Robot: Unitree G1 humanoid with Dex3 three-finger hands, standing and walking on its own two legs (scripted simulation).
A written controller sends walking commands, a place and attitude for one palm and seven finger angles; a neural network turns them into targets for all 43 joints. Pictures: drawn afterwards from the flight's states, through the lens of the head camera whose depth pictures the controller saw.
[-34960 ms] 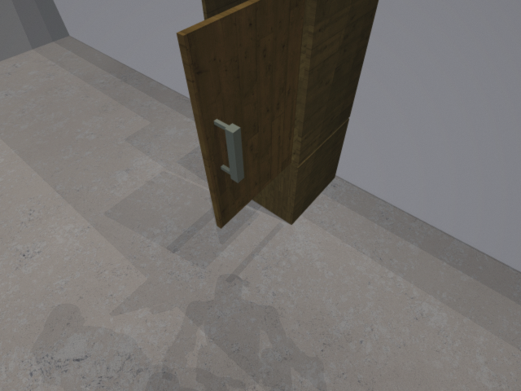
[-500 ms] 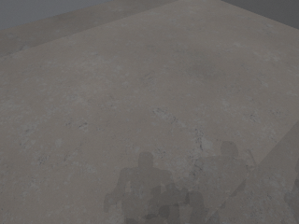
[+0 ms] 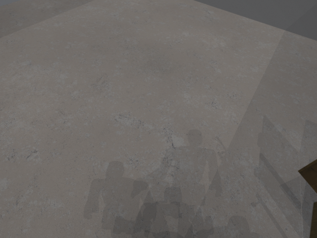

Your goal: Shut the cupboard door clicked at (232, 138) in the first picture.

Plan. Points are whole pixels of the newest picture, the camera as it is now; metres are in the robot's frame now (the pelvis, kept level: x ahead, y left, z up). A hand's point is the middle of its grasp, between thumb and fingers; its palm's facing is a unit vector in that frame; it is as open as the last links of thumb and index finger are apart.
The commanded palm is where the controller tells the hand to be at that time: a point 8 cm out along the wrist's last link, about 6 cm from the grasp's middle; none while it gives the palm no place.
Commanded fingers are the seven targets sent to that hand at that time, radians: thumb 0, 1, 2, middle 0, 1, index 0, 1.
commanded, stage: turn to face it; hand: left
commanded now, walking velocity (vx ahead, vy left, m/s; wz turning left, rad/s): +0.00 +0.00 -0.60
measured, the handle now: out of the picture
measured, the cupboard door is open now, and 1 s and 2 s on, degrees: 55 55 55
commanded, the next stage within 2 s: take the last steps up to it in 1.88 s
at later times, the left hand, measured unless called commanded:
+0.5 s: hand out of the picture +0.14 +0.13 -0.14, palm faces -0.29 -0.92 -0.27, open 7.4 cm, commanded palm none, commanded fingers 0.00 0.90 0.90 -0.20 -0.30 -0.20 -0.30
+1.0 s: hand (114, 210) +0.21 +0.14 -0.16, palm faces -0.52 -0.83 -0.21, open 7.4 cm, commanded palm none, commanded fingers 0.00 0.90 0.90 -0.20 -0.30 -0.20 -0.30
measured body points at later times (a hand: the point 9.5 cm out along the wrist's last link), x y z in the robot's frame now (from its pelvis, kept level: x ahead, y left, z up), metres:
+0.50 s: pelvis -0.01 -0.04 +0.01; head +0.03 -0.08 +0.45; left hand +0.15 +0.18 -0.12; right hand -0.03 -0.32 -0.15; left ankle +0.01 +0.10 -0.65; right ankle -0.05 -0.13 -0.73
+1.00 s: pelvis +0.03 +0.00 +0.02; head +0.09 +0.00 +0.46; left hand +0.24 +0.18 -0.14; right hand -0.04 -0.26 -0.11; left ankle +0.07 +0.08 -0.73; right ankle -0.10 -0.10 -0.63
